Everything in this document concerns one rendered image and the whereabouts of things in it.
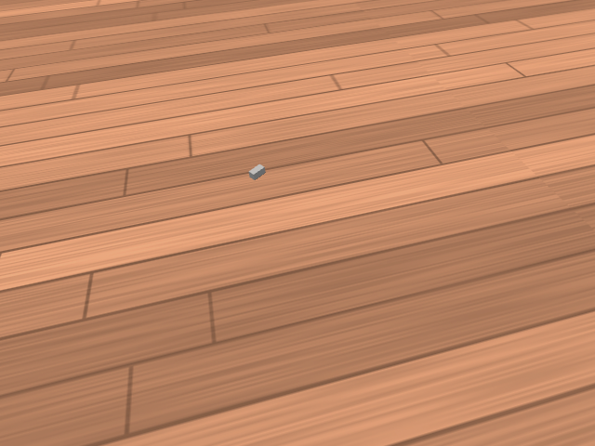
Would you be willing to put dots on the small box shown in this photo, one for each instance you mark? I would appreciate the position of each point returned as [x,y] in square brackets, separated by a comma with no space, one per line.
[257,171]

